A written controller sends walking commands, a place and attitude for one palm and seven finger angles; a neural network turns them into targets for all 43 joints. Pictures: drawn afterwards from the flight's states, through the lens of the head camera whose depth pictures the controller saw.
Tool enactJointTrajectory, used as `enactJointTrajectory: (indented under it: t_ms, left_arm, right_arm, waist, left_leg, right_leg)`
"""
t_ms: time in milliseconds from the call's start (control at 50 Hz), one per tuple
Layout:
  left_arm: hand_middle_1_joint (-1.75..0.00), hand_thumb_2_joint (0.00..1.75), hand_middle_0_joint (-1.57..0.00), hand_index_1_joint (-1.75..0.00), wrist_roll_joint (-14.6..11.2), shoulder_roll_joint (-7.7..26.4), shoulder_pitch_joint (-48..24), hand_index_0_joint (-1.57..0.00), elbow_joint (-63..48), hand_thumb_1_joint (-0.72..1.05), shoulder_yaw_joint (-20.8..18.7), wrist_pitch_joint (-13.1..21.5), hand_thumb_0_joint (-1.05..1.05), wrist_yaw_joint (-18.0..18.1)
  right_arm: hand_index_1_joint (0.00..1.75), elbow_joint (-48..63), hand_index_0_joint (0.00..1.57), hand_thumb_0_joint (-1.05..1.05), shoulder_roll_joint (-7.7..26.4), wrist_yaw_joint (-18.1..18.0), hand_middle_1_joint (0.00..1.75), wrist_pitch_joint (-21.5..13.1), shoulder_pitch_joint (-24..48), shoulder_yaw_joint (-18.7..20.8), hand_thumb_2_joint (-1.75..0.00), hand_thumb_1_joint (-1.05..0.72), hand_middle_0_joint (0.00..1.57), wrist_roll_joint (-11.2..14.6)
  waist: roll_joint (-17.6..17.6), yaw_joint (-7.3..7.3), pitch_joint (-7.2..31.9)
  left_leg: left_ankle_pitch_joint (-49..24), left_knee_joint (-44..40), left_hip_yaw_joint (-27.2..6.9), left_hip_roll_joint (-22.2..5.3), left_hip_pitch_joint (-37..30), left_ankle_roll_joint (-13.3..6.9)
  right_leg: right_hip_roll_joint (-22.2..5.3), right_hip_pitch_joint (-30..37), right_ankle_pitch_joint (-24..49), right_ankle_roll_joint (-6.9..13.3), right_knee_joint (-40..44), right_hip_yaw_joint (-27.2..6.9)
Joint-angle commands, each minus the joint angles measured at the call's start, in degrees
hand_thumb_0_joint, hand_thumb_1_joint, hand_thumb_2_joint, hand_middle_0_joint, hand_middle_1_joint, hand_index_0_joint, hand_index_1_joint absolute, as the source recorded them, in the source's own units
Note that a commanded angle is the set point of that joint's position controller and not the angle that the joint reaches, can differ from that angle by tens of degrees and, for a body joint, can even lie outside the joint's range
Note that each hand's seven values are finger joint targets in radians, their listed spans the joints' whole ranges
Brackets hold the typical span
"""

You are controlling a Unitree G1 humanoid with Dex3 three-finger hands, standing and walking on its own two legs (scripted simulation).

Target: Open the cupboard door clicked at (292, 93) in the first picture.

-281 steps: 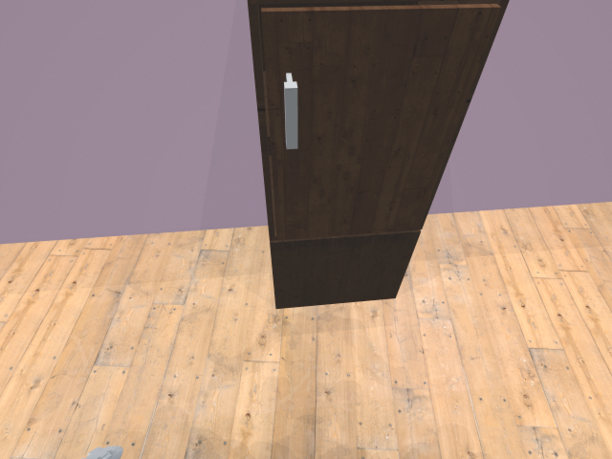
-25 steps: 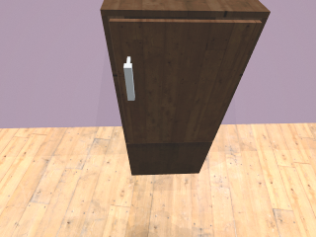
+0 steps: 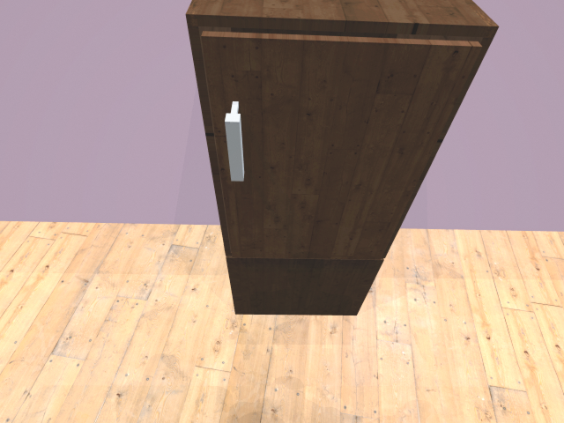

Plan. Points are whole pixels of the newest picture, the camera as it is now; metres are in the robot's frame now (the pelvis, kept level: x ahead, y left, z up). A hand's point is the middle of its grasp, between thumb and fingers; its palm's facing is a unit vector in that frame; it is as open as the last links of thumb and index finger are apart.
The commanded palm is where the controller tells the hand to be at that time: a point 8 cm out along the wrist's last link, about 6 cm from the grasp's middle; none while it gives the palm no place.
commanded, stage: shuffle to correct the standing spot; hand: left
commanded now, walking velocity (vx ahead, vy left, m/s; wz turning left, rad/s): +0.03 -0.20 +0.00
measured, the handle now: (236, 142) +0.55 +0.12 +0.09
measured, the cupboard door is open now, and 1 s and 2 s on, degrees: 0 0 0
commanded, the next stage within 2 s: come to a stop and stand still in 0.40 s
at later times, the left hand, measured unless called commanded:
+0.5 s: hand out of the picture +0.06 +0.13 -0.18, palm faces +0.10 -0.97 -0.22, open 7.3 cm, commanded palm none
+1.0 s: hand out of the picture +0.05 +0.09 -0.17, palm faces +0.10 -0.97 -0.21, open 7.3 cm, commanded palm none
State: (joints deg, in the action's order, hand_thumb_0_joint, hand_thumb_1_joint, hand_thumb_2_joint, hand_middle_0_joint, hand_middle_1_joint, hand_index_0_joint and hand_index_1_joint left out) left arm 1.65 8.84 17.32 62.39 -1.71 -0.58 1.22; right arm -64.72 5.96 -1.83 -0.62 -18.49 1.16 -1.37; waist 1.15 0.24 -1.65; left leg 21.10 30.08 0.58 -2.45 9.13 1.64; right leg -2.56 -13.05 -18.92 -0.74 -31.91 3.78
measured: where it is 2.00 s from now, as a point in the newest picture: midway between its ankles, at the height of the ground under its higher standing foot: outside the picture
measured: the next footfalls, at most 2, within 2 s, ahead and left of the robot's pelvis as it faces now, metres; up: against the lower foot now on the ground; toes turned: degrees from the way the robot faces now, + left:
right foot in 0.48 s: +0.12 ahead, -0.19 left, +0.00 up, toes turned +1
left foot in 0.76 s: +0.08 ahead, +0.00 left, +0.00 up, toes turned +7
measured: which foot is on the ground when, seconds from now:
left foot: down 0.00-0.50, up 0.52-0.74, down 0.76-1.00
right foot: down 0.00-0.22, up 0.24-0.46, down 0.48-1.00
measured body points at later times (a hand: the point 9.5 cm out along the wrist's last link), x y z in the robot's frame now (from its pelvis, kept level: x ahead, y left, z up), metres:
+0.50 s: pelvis +0.05 -0.07 -0.01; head +0.10 -0.06 +0.44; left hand +0.06 +0.18 -0.16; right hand +0.06 -0.31 -0.16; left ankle -0.03 +0.10 -0.73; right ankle +0.08 -0.20 -0.74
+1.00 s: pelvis +0.05 -0.09 +0.00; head +0.06 -0.09 +0.45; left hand +0.05 +0.14 -0.15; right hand +0.15 -0.31 -0.14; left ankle +0.04 -0.01 -0.73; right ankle +0.08 -0.20 -0.73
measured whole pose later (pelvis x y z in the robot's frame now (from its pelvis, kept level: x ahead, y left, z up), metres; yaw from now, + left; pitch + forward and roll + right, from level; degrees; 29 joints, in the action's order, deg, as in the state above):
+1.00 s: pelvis +0.05 -0.09 +0.00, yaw +3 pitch -1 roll -1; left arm 1.3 9.0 16.1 58.9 0.2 0.2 2.8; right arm -55.6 9.3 -0.8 0.3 -9.9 1.0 -0.6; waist -0.5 -1.6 -1.9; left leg 16.2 30.2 5.5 1.1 13.2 -3.2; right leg -0.7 -14.6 -13.5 1.2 -29.2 5.0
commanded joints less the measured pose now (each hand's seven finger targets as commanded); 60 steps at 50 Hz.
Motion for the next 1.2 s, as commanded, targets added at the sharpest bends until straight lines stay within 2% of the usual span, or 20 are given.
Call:
enactJointTrajectory:
  t_ms: [0,60,140,160,200,220,260,420,440,480,500,560,660,720,780,880,900,940,1020,1180]
  left_arm:
    - [-0.30,0.90,-0.20,-0.30,-0.08,4.24,7.53,-0.20,-1.63,0.90,-1.31,0.68,0.00,-0.05]
    - [-0.30,0.90,-0.20,-0.30,0.02,6.37,11.29,-0.20,-0.65,0.90,-1.90,0.61,0.00,0.31]
    - [-0.30,0.90,-0.20,-0.30,0.05,4.52,6.37,-0.20,-2.24,0.90,-1.37,-0.32,0.00,0.47]
    - [-0.30,0.90,-0.20,-0.30,-0.19,2.92,4.55,-0.20,-3.01,0.90,-1.09,-0.60,0.00,0.36]
    - [-0.30,0.90,-0.20,-0.30,0.30,1.48,0.60,-0.20,-6.15,0.90,-0.90,-0.69,0.00,-0.06]
    - [-0.30,0.90,-0.20,-0.30,0.51,3.28,-0.54,-0.20,-6.76,0.90,-1.74,-1.01,0.00,-0.19]
    - [-0.30,0.90,-0.20,-0.30,0.23,2.53,-0.82,-0.20,-6.97,0.90,-2.15,-0.76,0.00,-1.07]
    - [-0.30,0.90,-0.20,-0.30,-0.34,3.54,3.70,-0.20,-5.98,0.90,-3.39,-0.54,0.00,-2.51]
    - [-0.30,0.90,-0.20,-0.30,-0.10,6.48,6.65,-0.20,-5.16,0.90,-3.90,-0.01,0.00,-2.27]
    - [-0.30,0.90,-0.20,-0.30,0.41,13.36,9.66,-0.20,-5.25,0.90,-4.66,-0.30,0.00,-1.19]
    - [-0.30,0.90,-0.20,-0.30,0.64,12.67,9.70,-0.20,-5.35,0.90,-4.11,-0.32,0.00,-0.82]
    - [-0.30,0.90,-0.20,-0.30,0.26,7.30,0.90,-0.20,-7.48,0.90,-2.35,0.29,0.00,0.70]
    - [-0.30,0.90,-0.20,-0.30,0.00,9.41,-0.16,-0.20,-7.64,0.90,-1.49,1.58,0.00,1.29]
    - [-0.30,0.90,-0.20,-0.30,-1.13,8.75,-1.55,-0.20,-7.61,0.90,-1.38,1.26,0.00,1.22]
    - [-0.30,0.90,-0.20,-0.30,-0.81,5.54,-1.91,-0.20,-7.38,0.90,-0.75,0.06,0.00,1.34]
    - [-0.30,0.90,-0.20,-0.30,-0.36,4.78,0.25,-0.20,-4.98,0.90,0.37,0.20,0.00,0.74]
    - [-0.30,0.90,-0.20,-0.30,-0.32,6.65,6.90,-0.20,-3.23,0.90,0.72,1.50,0.00,3.17]
    - [-0.30,0.90,-0.20,-0.30,-0.50,10.43,-0.81,-0.20,-7.34,0.90,0.30,2.57,0.00,2.30]
    - [-0.30,0.90,-0.20,-0.30,-0.48,6.93,-1.02,-0.20,-7.20,0.90,1.22,1.87,0.00,1.22]
    - [-0.30,0.90,-0.20,-0.30,-0.55,7.65,0.72,-0.20,-5.31,0.90,1.24,2.02,0.00,0.64]
  right_arm:
    - [0.30,2.21,0.20,0.00,8.00,-1.19,0.30,-0.41,-3.70,1.81,-0.90,-0.90,0.20,-0.07]
    - [0.30,3.56,0.20,0.00,4.12,-1.42,0.30,0.05,-2.20,1.24,-0.90,-0.90,0.20,0.15]
    - [0.30,2.95,0.20,0.00,3.30,-1.25,0.30,0.20,-2.79,0.99,-0.90,-0.90,0.20,0.26]
    - [0.30,1.13,0.20,0.00,4.27,-1.25,0.30,-0.25,-7.24,1.29,-0.90,-0.90,0.20,0.07]
    - [0.30,-0.73,0.20,0.00,11.99,-2.27,0.30,-0.49,-12.84,3.03,-0.90,-0.90,0.20,-1.03]
    - [0.30,-0.43,0.20,0.00,11.90,-2.56,0.30,-0.52,-12.32,2.88,-0.90,-0.90,0.20,-0.97]
    - [0.30,1.71,0.20,0.00,11.34,-2.66,0.30,-1.08,-6.95,2.79,-0.90,-0.90,0.20,-1.07]
    - [0.30,4.91,0.20,0.00,15.72,-1.95,0.30,0.29,1.09,5.32,-0.90,-0.90,0.20,-0.64]
    - [0.30,4.92,0.20,0.00,14.30,-1.58,0.30,0.36,-0.21,5.36,-0.90,-0.90,0.20,-0.29]
    - [0.30,7.67,0.20,0.00,7.33,-1.42,0.30,1.11,1.07,3.68,-0.90,-0.90,0.20,0.58]
    - [0.30,8.41,0.20,0.00,7.06,-1.88,0.30,1.76,4.06,3.25,-0.90,-0.90,0.20,0.69]
    - [0.30,7.50,0.20,0.00,5.64,-0.52,0.30,1.13,3.55,2.40,-0.90,-0.90,0.20,0.65]
    - [0.30,7.07,0.20,0.00,4.26,0.32,0.30,1.19,2.81,1.04,-0.90,-0.90,0.20,1.09]
    - [0.30,6.20,0.20,0.00,6.47,0.06,0.30,0.73,0.40,0.90,-0.90,-0.90,0.20,1.06]
    - [0.30,8.05,0.20,0.00,9.29,-0.10,0.30,0.33,5.63,1.03,-0.90,-0.90,0.20,0.32]
    - [0.30,8.79,0.20,0.00,8.33,-0.21,0.30,0.16,6.86,0.73,-0.90,-0.90,0.20,0.60]
    - [0.30,12.14,0.20,0.00,11.78,0.41,0.30,-0.57,10.63,1.03,-0.90,-0.90,0.20,1.42]
    - [0.30,12.59,0.20,0.00,8.13,1.09,0.30,0.27,3.43,0.54,-0.90,-0.90,0.20,0.77]
    - [0.30,13.28,0.20,0.00,10.19,1.02,0.30,-0.61,2.70,0.21,-0.90,-0.90,0.20,0.46]
    - [0.30,11.00,0.20,0.00,12.12,0.88,0.30,-1.52,2.18,-0.30,-0.90,-0.90,0.20,0.37]
  waist:
    - [-0.27,-1.18,-2.13]
    - [12.34,-2.05,-0.55]
    - [6.73,1.08,-1.95]
    - [-0.41,2.89,-1.17]
    - [-20.23,5.40,-3.69]
    - [-16.89,4.68,-4.99]
    - [-11.20,2.33,-4.92]
    - [-11.72,-1.29,1.57]
    - [-4.59,-2.14,3.67]
    - [17.43,-4.31,7.18]
    - [21.52,-5.35,7.88]
    - [6.21,-0.95,4.07]
    - [5.95,-0.68,3.81]
    - [3.48,0.58,4.10]
    - [-13.14,-1.74,0.52]
    - [-2.69,-2.23,-0.40]
    - [-7.00,-3.56,2.07]
    - [-2.04,1.53,5.54]
    - [-1.73,0.39,-1.89]
    - [-0.20,-0.69,-2.70]
  left_leg:
    - [-15.93,-1.33,-2.96,-5.16,8.89,-4.82]
    - [1.66,11.27,4.48,0.27,14.59,-2.46]
    - [-0.02,3.11,4.43,-1.71,6.95,-2.73]
    - [-12.32,-3.98,0.29,-5.14,0.03,-4.13]
    - [-35.24,-11.80,-21.03,-22.49,-6.01,-13.35]
    - [-40.45,-10.69,-19.57,-23.54,-3.29,-14.71]
    - [-44.20,-8.64,-13.56,-20.68,-2.58,-12.98]
    - [-31.60,0.83,-0.70,-12.56,2.88,-4.44]
    - [-22.52,6.10,1.19,-9.18,6.72,-2.52]
    - [19.19,28.49,4.75,1.34,19.08,-0.52]
    - [21.08,35.04,1.23,0.67,18.92,-1.49]
    - [11.20,34.17,0.22,-0.62,17.20,-1.35]
    - [3.60,7.69,2.31,1.20,8.80,-0.34]
    - [-11.38,-8.05,0.67,-0.75,-1.81,-1.54]
    - [-26.75,-10.77,-7.44,-8.86,4.78,-7.25]
    - [-11.33,-12.42,-5.49,-5.98,6.35,-5.82]
    - [-18.25,0.10,-0.67,-5.23,1.42,-3.10]
    - [-2.73,-2.00,-0.64,-0.89,2.48,-2.38]
    - [-5.65,-11.05,-6.78,-5.34,6.86,-5.28]
    - [-1.04,-15.54,-5.91,-4.29,7.49,-5.40]
  right_leg:
    - [-3.13,5.09,13.37,3.15,2.92,-1.42]
    - [-10.47,9.63,26.20,8.36,8.34,-8.77]
    - [-9.36,0.53,24.31,9.65,4.75,-5.45]
    - [-4.94,-3.90,17.83,6.42,-1.08,-1.01]
    - [1.91,-19.78,-14.67,1.19,-21.40,2.28]
    - [0.26,-21.09,-15.05,1.54,-28.46,-2.49]
    - [-0.83,-21.32,-11.40,1.42,-29.33,-3.69]
    - [2.28,-0.02,8.43,0.55,3.89,3.26]
    - [-0.30,6.91,16.87,0.88,7.83,0.72]
    - [-17.90,12.47,46.38,10.86,8.54,-14.45]
    - [-16.78,7.82,42.69,13.02,10.34,-16.56]
    - [-13.58,2.59,34.57,13.29,8.84,-11.79]
    - [-13.53,3.01,34.27,12.42,9.05,-12.03]
    - [-10.67,-0.27,28.18,7.87,6.10,-10.29]
    - [-2.60,1.15,7.80,1.94,3.70,-3.53]
    - [-3.61,2.91,7.85,1.76,8.83,-5.50]
    - [-7.36,0.54,25.73,2.42,7.73,-8.59]
    - [-9.97,-1.62,4.92,6.49,9.77,-13.45]
    - [-2.44,-3.54,1.71,3.58,6.15,-5.42]
    - [-2.94,-0.44,4.04,3.61,7.48,-6.28]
